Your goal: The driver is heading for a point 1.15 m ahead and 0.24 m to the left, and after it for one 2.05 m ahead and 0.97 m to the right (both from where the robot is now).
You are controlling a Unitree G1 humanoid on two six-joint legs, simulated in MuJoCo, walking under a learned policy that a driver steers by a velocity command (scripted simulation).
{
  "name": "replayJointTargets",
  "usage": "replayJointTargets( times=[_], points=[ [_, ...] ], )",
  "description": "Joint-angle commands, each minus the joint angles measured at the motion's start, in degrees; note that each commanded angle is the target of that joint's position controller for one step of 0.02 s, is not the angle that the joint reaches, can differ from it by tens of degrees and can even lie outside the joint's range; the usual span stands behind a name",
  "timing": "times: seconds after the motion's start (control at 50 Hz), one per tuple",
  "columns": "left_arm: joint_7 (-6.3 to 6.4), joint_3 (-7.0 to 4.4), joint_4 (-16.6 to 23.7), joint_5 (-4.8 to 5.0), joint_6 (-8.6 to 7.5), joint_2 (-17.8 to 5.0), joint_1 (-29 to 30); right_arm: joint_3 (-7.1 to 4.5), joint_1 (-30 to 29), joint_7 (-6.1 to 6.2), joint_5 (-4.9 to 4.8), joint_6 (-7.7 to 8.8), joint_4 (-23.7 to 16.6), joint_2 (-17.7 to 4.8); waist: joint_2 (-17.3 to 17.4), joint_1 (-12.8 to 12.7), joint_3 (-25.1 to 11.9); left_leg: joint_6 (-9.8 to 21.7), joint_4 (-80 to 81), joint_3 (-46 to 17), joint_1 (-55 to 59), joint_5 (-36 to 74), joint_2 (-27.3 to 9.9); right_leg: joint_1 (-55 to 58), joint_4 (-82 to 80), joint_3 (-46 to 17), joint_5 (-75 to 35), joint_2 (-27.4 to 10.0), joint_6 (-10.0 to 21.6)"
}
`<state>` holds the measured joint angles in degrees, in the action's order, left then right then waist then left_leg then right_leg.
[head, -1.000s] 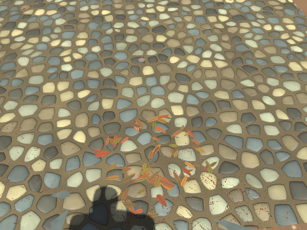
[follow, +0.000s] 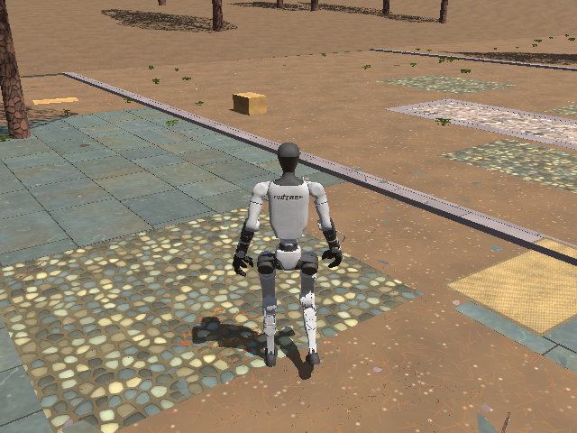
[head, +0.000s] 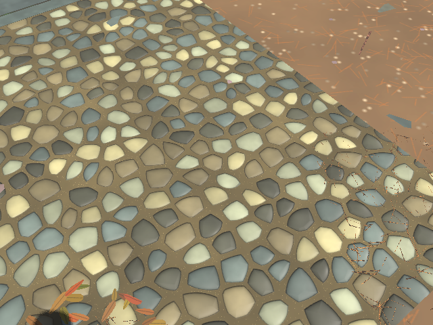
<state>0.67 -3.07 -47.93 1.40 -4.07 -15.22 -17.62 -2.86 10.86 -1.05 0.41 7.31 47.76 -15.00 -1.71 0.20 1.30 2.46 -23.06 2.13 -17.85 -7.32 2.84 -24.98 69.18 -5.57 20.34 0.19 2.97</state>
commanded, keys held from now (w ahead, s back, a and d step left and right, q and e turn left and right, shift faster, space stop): w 0.08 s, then w+q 0.36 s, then s+q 0.40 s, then w+q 0.16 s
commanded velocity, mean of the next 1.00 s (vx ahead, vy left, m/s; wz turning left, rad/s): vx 0.27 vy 0.00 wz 0.34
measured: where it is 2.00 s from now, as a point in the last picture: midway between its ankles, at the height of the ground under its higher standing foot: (181, 269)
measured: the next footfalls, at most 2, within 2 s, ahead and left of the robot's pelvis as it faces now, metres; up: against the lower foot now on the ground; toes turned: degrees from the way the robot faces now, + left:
right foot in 0.32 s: +0.33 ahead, -0.16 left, +0.00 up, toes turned +3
left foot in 0.78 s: +0.47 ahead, +0.09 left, +0.00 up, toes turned +19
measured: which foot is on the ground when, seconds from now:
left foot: down 0.00-0.32, up 0.34-0.76, down 0.78-1.00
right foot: up 0.00-0.30, down 0.32-0.76, up 0.78-1.00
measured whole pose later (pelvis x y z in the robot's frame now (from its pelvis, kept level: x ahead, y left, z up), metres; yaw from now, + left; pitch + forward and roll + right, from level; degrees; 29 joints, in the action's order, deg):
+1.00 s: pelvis +0.36 -0.04 -0.01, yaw +25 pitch +4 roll -2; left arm 1.8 -3.0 -43.1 -0.3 0.5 -16.1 -6.8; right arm -4.2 10.5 0.9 -0.1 -1.4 35.4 -16.5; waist -0.5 1.1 1.4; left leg 4.5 -26.0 -4.5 -26.8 -2.9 4.4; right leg -29.6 56.1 -3.4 22.7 0.2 -2.3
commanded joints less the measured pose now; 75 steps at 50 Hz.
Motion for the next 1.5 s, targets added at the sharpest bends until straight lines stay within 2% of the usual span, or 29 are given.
replayJointTargets(
  times=[0.02,0.1,0.22,0.3,0.32,0.34,0.36,0.38,0.4,0.46,0.52,0.6,0.72,0.76,0.78,0.8,0.82,0.84,0.88,0.96,1.06,1.12,1.14,1.16,1.18,1.24,1.32,1.4,1.5],
  points=[
    [-0.26,-0.4,3.8,-0.19,-0.48,-1.6,-2.0,-0.82,2.3,-0.33,-0.05,0.74,-1.0,-4.3,5.2,-0.9,-2.7,11.4,14.1,-17.3,9.5,2.7,-15.6,-10.1,-2.8,-0.8,-3.0,-6.2,0.0],
    [-0.44,0.65,7.4,-1.44,-0.81,-0.9,6.1,-1.64,4.8,0.08,-0.91,0.44,0.5,-7.8,4.0,0.5,-0.4,12.4,16.9,-12.7,8.0,6.9,-15.7,-12.9,-16.5,1.7,-10.6,-8.1,-1.5],
    [-1.57,0.9,10.6,-0.43,-2.12,-2.4,16.8,-1.67,10.9,0.49,-2.29,-1.38,2.3,-9.9,6.0,3.5,0.8,9.3,13.4,-10.8,7.6,5.2,-14.1,-4.4,-34.9,4.4,-20.2,-3.4,-3.1],
    [-1.71,-1.02,9.8,-0.4,-2.96,-6.4,11.2,-1.58,10.5,1.06,-2.22,-2.52,2.3,-10.1,6.9,-1.7,-2.1,6.0,4.2,-13.3,8.9,4.7,-14.2,8.4,-42.1,4.7,-15.6,-1.5,-0.8],
    [-1.17,-2.4,7.9,-0.76,-3.08,-9.2,3.4,-0.83,10.2,1.06,-1.65,-2.47,1.8,-8.0,5.4,-5.3,-6.7,4.0,-6.2,-10.7,5.2,6.7,-10.7,19.7,-42.4,2.7,-15.1,-4.0,1.1],
    [-0.5,-3.71,6.8,-1.7,-2.79,-14.2,-7.1,0.75,10.0,1.05,-0.01,-2.23,-0.3,-3.2,-4.2,-8.9,-15.9,1.3,-26.3,-6.1,-5.6,-7.7,-5.6,35.2,-42.4,-10.0,-14.2,-16.8,4.7],
    [-1.04,-4.08,5.9,-2.37,-2.1,-16.4,-8.9,1.59,17.0,1.15,-2.09,-1.28,-1.3,0.4,-19.9,-5.3,-20.5,-0.2,-42.1,-5.5,-23.1,-26.5,-0.4,45.4,-50.1,-33.2,-2.1,-26.2,11.7],
    [-1.38,-2.74,6.5,-1.94,-2.44,-10.4,-6.8,-0.04,15.3,1.44,-3.3,-1.23,-0.2,-6.0,-11.1,-6.0,-15.2,0.0,-49.7,-10.5,-27.3,-23.4,-3.4,40.0,-52.5,-33.0,2.9,-24.4,10.4],
    [-1.52,-1.75,6.9,-1.33,-2.72,-7.3,-3.2,-0.84,11.2,1.46,-3.43,-1.45,-1.1,-7.9,-7.2,-5.1,-9.4,0.6,-50.3,-10.4,-28.5,-17.7,-5.4,33.6,-52.9,-23.7,-0.1,-22.6,8.5],
    [-1.92,-0.77,6.8,-2.12,-3.11,-3.6,6.1,-1.43,8.8,1.51,-2.19,-3.37,-1.6,-5.4,-5.0,-0.2,-2.2,-0.8,-45.0,-9.1,-21.0,-8.4,-9.5,19.3,-57.1,-6.4,-20.5,-16.1,6.6],
    [-0.91,-1.42,5.7,-2.61,-3.44,-4.9,7.6,-1.54,9.2,1.57,-1.51,-5.06,-3.1,-3.2,-3.8,2.3,-1.2,-3.1,-41.4,-6.5,-18.9,-6.5,-7.5,15.7,-55.3,4.3,-49.6,-14.9,7.0],
    [1.44,-2.24,5.2,-2.09,-1.55,-7.8,8.4,-0.79,3.5,0.18,-0.84,-5.52,-6.9,-1.4,-3.8,1.1,-2.5,-3.9,-25.1,-2.5,-15.0,4.1,-6.8,15.4,-54.5,12.6,-49.4,-13.6,6.9],
    [2.41,-2.99,5.1,0.32,1.17,-10.0,9.3,-2.43,1.7,-2.57,-0.41,-6.48,-11.2,-5.5,-4.2,1.3,-4.7,-0.6,-13.0,0.4,-8.5,1.1,-4.4,19.3,-43.8,13.6,-44.2,-16.2,5.5],
    [2.52,-2.6,5.0,0.52,1.8,-8.6,8.3,-4.08,8.7,-2.05,-0.04,-5.7,-9.8,-8.7,-0.5,4.4,-8.0,2.9,-2.7,2.0,3.1,10.1,-0.4,17.2,-29.5,16.0,-42.6,-11.2,1.6],
    [2.03,-1.77,5.7,-1.71,1.65,-6.9,4.8,-5.82,10.7,-0.58,0.4,-5.33,-10.9,-15.2,11.0,4.5,-11.3,7.4,-1.9,-11.7,15.2,44.4,-10.4,5.9,-13.7,17.1,-20.8,-5.8,-3.4],
    [1.35,-0.18,7.0,-3.44,1.74,-2.9,0.4,-5.38,8.2,0.13,2.54,-5.41,-13.3,-18.6,19.8,-0.5,-17.0,20.8,-3.2,-34.9,25.3,66.1,-26.3,-10.2,6.0,11.0,22.3,4.6,-6.9],
    [0.58,-0.79,5.3,-2.11,2.3,-6.6,0.9,-4.41,7.0,-0.18,2.02,-5.61,-14.4,-14.7,12.4,2.2,-24.6,21.7,-1.4,-33.7,23.2,59.6,-26.1,-8.9,11.8,-0.5,20.2,2.4,-6.2],
    [0.63,-1.31,5.7,-0.75,3.4,-8.2,2.8,-4.06,1.9,-0.29,1.09,-5.94,-15.7,-13.3,8.6,0.9,-19.6,18.5,-1.4,-27.8,18.0,48.5,-22.9,-10.3,12.1,-0.8,16.2,1.2,-5.3],
    [1.85,-1.87,5.8,-1.87,4.79,-8.3,5.6,-3.21,-2.0,0.55,-1.75,-7.53,-15.9,-9.6,2.4,-0.8,-12.9,11.6,3.4,-22.6,7.6,8.2,-15.0,-10.8,2.1,-0.2,5.5,-1.8,-5.1],
    [1.38,-1.59,6.8,-1.63,4.47,-6.1,4.9,-3.47,-3.6,2.37,-0.39,-8.04,-17.3,-9.6,12.0,-2.1,-10.2,9.8,10.8,-23.3,-1.8,-21.2,-9.8,-2.9,-12.7,3.8,0.9,0.9,-5.5],
    [0.54,-1.71,6.5,-1.49,2.58,-6.0,3.1,-4.48,-1.8,3.4,-1.23,-7.84,-17.3,-11.4,13.6,-2.2,-9.8,7.5,11.8,-26.0,-4.7,-29.2,-9.5,7.1,-27.3,5.3,4.4,2.8,-3.9],
    [-0.17,-2.02,2.3,-1.92,1.49,-6.3,-7.6,-4.0,-4.8,3.37,-1.79,-8.62,-18.6,-9.0,13.5,-6.9,-6.8,2.4,9.6,-22.0,-11.7,-29.8,-5.4,19.4,-44.2,9.0,-2.3,2.1,0.2],
    [-0.13,-2.4,0.2,-2.65,1.09,-7.5,-12.0,-3.24,-5.4,3.34,-1.87,-8.8,-19.1,-5.8,5.5,-7.7,-5.2,-0.9,-3.3,-16.6,-18.7,-28.0,-0.9,25.1,-51.3,2.7,1.9,-4.5,1.8],
    [-0.16,-2.68,1.8,-2.67,0.8,-9.9,-8.1,-1.84,-2.0,2.82,-2.3,-8.28,-18.7,-0.5,-11.0,-3.6,-4.4,-1.2,-23.7,-7.4,-27.4,-23.5,5.2,25.4,-55.7,-18.0,17.3,-18.9,5.2],
    [-0.42,-3.65,4.5,-3.92,0.0,-13.6,-2.2,-3.09,-3.6,2.22,-2.3,-6.89,-20.6,-5.8,-13.3,-1.7,3.0,0.0,-30.9,-13.8,-34.0,-18.2,1.8,15.1,-62.5,-33.2,30.3,-23.8,11.2],
    [0.63,-2.62,5.5,-1.29,-1.6,-8.5,2.7,-3.56,1.1,0.96,-0.6,-5.42,-15.6,-7.6,-6.2,1.3,4.1,-0.5,-38.1,-13.3,-33.3,-5.4,0.0,17.8,-62.0,-18.2,15.5,-17.2,6.3],
    [0.34,-1.62,2.9,-1.47,-1.61,-6.5,-5.1,-2.32,-3.9,0.46,-0.78,-4.64,-16.1,-4.1,-5.0,-2.4,3.4,-2.6,-38.0,-6.4,-32.1,2.6,-3.5,20.1,-62.3,-7.3,2.0,-13.9,6.2],
    [0.3,-1.31,1.5,-1.08,-0.39,-7.6,-9.4,-0.83,-12.3,-0.35,-1.42,-3.34,-18.8,-1.0,-7.3,-6.7,4.5,-4.0,-21.5,-1.3,-23.3,4.3,-4.7,18.3,-61.8,-3.1,-6.7,-12.4,6.3],
    [0.09,-2.2,0.7,0.23,0.56,-11.4,-10.6,-1.6,-11.7,-1.47,-2.67,-1.74,-18.6,-3.5,-9.3,-5.5,4.9,-3.4,-7.2,-0.7,-9.1,-2.7,-2.1,17.2,-57.6,-6.4,-6.5,-14.5,6.8]
  ],
)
